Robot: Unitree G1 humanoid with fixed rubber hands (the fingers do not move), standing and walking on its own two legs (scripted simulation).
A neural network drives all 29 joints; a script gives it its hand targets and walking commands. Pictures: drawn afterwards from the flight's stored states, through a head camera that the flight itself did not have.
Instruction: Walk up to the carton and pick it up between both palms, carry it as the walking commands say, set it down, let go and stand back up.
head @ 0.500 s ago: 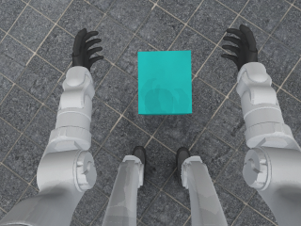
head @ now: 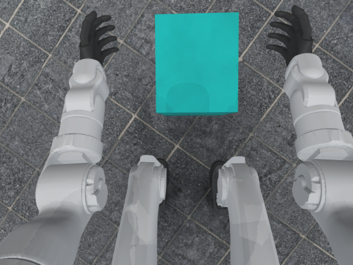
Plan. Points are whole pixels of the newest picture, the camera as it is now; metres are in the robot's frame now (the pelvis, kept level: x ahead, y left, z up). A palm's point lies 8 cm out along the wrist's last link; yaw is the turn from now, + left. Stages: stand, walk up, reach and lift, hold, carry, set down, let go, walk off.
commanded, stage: reach and lift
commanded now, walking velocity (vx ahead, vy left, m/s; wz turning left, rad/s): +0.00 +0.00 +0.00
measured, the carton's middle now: (194, 75) +0.52 -0.01 -0.39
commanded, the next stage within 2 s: none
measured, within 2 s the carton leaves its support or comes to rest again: neither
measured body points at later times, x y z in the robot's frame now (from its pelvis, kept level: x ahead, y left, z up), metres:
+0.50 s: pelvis -0.02 +0.00 -0.11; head +0.33 +0.00 +0.16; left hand +0.51 +0.19 -0.28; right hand +0.52 -0.19 -0.28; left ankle +0.09 +0.12 -0.49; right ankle +0.09 -0.12 -0.49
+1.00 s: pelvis -0.02 +0.00 -0.15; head +0.34 -0.01 +0.11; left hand +0.51 +0.19 -0.33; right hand +0.52 -0.19 -0.33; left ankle +0.09 +0.12 -0.49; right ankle +0.09 -0.12 -0.49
